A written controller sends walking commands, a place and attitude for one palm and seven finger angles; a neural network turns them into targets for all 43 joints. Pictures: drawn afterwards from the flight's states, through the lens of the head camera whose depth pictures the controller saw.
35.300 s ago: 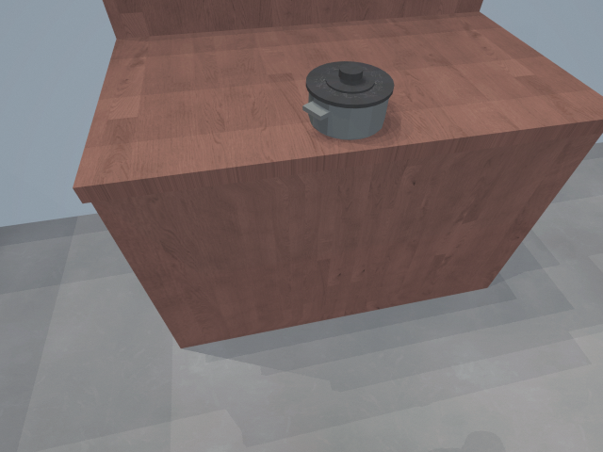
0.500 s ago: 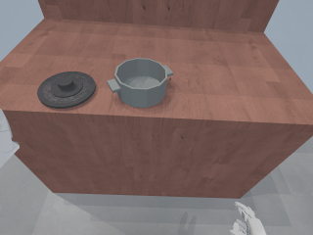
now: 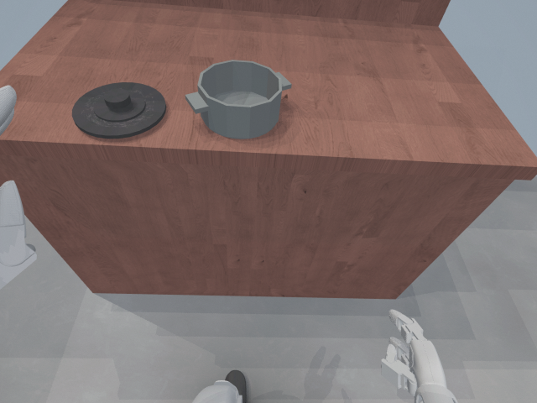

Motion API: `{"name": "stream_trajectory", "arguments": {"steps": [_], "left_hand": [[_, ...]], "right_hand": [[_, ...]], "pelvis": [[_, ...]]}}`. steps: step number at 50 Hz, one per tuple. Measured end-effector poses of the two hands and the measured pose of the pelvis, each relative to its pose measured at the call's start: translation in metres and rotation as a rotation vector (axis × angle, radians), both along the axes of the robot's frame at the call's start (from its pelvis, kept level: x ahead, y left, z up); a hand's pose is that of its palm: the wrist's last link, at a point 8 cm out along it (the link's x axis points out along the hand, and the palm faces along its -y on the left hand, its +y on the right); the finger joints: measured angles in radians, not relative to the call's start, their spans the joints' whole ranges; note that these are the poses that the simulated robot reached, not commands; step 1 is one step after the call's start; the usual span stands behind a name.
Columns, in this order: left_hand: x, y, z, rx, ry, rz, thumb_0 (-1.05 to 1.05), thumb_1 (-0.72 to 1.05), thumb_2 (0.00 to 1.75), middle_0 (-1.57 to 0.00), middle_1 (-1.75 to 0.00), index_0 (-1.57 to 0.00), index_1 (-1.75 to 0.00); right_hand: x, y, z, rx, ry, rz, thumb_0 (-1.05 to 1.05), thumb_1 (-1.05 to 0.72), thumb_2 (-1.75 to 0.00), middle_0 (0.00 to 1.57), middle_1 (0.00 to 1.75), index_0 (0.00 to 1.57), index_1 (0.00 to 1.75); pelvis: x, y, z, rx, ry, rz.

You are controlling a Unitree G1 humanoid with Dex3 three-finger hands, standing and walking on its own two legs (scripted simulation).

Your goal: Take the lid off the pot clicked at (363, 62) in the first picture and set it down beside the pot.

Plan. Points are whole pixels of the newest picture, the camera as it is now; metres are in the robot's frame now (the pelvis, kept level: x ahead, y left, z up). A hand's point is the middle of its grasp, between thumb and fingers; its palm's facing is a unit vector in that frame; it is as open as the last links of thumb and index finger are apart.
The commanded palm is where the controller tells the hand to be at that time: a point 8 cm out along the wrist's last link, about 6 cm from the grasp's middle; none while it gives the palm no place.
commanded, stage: step back with the hand held close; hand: left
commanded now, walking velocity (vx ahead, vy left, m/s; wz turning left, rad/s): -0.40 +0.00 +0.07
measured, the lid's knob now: (117, 98) +0.64 +0.34 +0.07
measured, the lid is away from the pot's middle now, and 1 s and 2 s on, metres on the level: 0.25 0.25 0.25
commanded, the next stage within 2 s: stop stepping back and stand still in 0.10 s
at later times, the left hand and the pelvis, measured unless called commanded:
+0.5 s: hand out of the picture +0.04 +0.22 +0.27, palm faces +0.42 -0.78 -0.47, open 7.4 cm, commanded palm +0.01 +0.29 +0.25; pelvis -0.13 +0.01 +0.00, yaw -1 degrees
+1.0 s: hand out of the picture +0.07 +0.27 +0.26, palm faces +0.50 -0.76 -0.41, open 7.4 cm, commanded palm none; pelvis -0.12 +0.03 +0.00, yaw +0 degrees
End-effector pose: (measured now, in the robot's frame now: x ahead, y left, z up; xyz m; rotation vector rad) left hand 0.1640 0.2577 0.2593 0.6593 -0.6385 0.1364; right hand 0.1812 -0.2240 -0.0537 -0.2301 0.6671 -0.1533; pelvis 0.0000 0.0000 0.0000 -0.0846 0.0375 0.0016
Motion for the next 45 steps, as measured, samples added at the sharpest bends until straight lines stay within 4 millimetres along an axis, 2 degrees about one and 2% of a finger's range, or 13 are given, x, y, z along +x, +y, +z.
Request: {"name": "stream_trajectory", "arguments": {"steps": [4,9,12,15,18,21,23,26,29,33,38,41,45], "left_hand": [[-0.034,0.009,0.008,-0.036,-0.083,0.050,0.01,0.88,0.90,-0.22,-0.31,-0.22,-0.31],[-0.041,0.039,-0.001,-0.173,-0.161,0.122,0.01,0.88,0.90,-0.22,-0.31,-0.21,-0.30],[-0.034,0.048,-0.030,-0.239,0.008,0.129,0.01,0.89,0.90,-0.21,-0.31,-0.20,-0.30],[-0.051,0.035,-0.044,-0.229,0.160,0.092,0.01,0.89,0.90,-0.21,-0.30,-0.20,-0.30],[-0.087,0.013,-0.031,-0.146,0.185,0.033,0.02,0.89,0.90,-0.21,-0.31,-0.20,-0.30],[-0.126,-0.002,-0.006,-0.017,0.092,0.017,0.02,0.89,0.90,-0.21,-0.31,-0.21,-0.30],[-0.146,-0.002,0.010,0.007,-0.002,0.026,0.02,0.88,0.90,-0.22,-0.31,-0.21,-0.30],[-0.162,0.017,0.026,-0.055,-0.146,0.090,0.01,0.88,0.90,-0.22,-0.31,-0.22,-0.31],[-0.158,0.046,0.019,-0.200,-0.205,0.170,0.01,0.88,0.90,-0.22,-0.31,-0.21,-0.31],[-0.140,0.064,-0.015,-0.331,-0.121,0.199,0.01,0.89,0.90,-0.21,-0.31,-0.20,-0.30],[-0.137,0.043,-0.034,-0.272,0.083,0.145,0.01,0.89,0.90,-0.20,-0.30,-0.20,-0.30],[-0.148,0.027,-0.022,-0.170,0.112,0.108,0.02,0.89,0.90,-0.21,-0.31,-0.20,-0.30],[-0.157,0.020,-0.004,-0.035,0.030,0.112,0.02,0.88,0.90,-0.21,-0.31,-0.21,-0.30]], "right_hand": [[-0.034,-0.013,-0.002,-0.030,0.054,-0.045,0.01,-0.91,-0.89,0.21,0.30,0.21,0.30],[-0.072,-0.016,-0.008,-0.077,0.105,-0.072,0.02,-0.91,-0.89,0.20,0.30,0.20,0.30],[-0.095,-0.010,-0.009,-0.044,0.099,-0.040,0.02,-0.91,-0.89,0.20,0.30,0.20,0.30],[-0.120,-0.004,0.000,-0.013,0.060,-0.055,0.02,-0.91,-0.89,0.20,0.30,0.20,0.30],[-0.143,0.001,0.009,-0.004,0.025,-0.066,0.02,-0.91,-0.89,0.20,0.30,0.20,0.30],[-0.161,0.003,0.002,0.000,0.030,-0.046,0.02,-0.91,-0.89,0.20,0.30,0.20,0.30],[-0.172,0.001,-0.008,-0.004,0.063,-0.033,0.01,-0.90,-0.89,0.21,0.30,0.21,0.30],[-0.188,-0.002,-0.018,0.003,0.116,-0.063,0.01,-0.90,-0.89,0.21,0.30,0.21,0.30],[-0.198,-0.004,-0.020,-0.004,0.107,-0.098,0.02,-0.90,-0.89,0.21,0.30,0.21,0.30],[-0.203,-0.001,-0.019,-0.019,0.050,-0.122,0.02,-0.91,-0.89,0.20,0.30,0.20,0.30],[-0.210,0.015,-0.004,0.021,0.010,-0.114,0.02,-0.91,-0.89,0.20,0.30,0.20,0.30],[-0.210,0.022,-0.005,0.030,0.045,-0.067,0.02,-0.91,-0.89,0.20,0.30,0.20,0.30],[-0.197,0.019,-0.025,0.024,0.107,-0.013,0.01,-0.90,-0.89,0.21,0.30,0.21,0.30]], "pelvis": [[-0.006,0.003,0.002,0.025,-0.017,-0.019],[-0.031,0.016,0.000,0.024,-0.015,0.016],[-0.059,0.019,0.003,0.030,-0.008,-0.002],[-0.081,0.017,0.005,0.030,-0.004,-0.030],[-0.096,0.011,0.007,0.027,0.007,-0.038],[-0.110,0.005,0.004,0.053,0.012,-0.025],[-0.121,0.007,0.003,0.039,-0.014,-0.023],[-0.127,0.012,0.005,0.049,-0.038,-0.029],[-0.130,0.019,0.003,0.057,-0.043,-0.027],[-0.142,0.031,-0.006,0.055,-0.056,-0.003],[-0.147,0.026,0.004,0.067,-0.037,-0.025],[-0.143,0.021,0.008,0.053,-0.024,-0.021],[-0.138,0.018,-0.001,0.050,-0.021,-0.003]]}}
